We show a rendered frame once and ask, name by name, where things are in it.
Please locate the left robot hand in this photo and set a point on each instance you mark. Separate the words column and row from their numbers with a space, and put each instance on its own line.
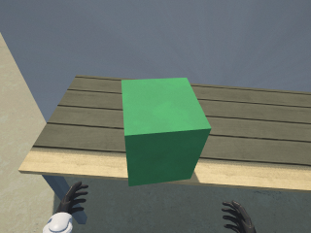
column 68, row 201

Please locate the table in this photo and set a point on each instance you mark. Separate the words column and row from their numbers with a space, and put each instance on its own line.
column 260, row 138

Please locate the carton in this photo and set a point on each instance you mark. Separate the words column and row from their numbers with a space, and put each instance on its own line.
column 165, row 130

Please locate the left robot forearm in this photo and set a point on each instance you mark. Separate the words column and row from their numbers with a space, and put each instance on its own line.
column 59, row 223

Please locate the right robot hand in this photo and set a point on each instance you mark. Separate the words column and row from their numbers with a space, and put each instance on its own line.
column 242, row 220

